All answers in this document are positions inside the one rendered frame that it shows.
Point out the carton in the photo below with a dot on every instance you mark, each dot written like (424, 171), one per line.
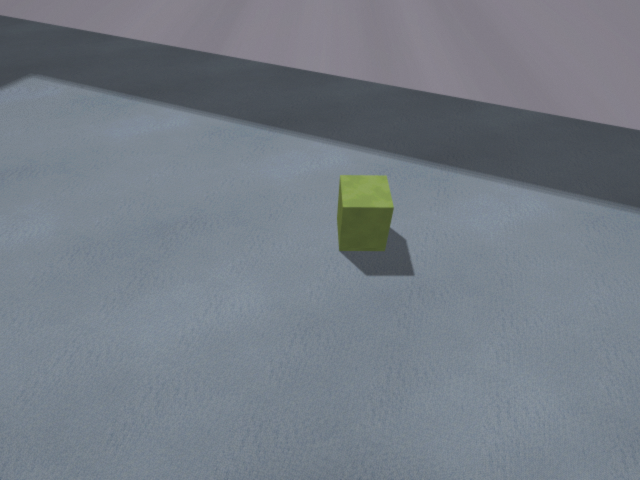
(365, 209)

